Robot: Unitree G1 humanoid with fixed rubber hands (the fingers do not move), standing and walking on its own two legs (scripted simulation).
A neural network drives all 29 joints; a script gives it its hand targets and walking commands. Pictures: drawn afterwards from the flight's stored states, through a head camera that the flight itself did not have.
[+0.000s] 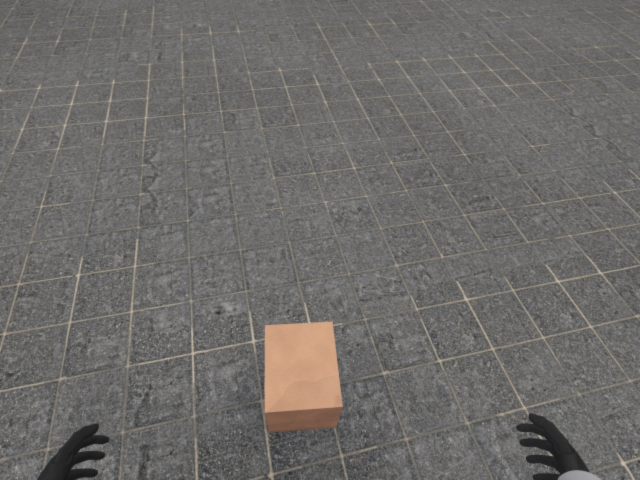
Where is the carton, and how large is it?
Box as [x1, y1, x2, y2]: [265, 322, 342, 432]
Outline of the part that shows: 332,322 265,325 265,416 269,432 336,426 342,405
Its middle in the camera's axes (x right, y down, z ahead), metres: -0.05 +0.40 +1.14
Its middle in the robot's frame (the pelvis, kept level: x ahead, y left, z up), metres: +0.47 +0.02 -0.66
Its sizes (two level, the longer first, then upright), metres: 0.242 0.199 0.206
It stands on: the floor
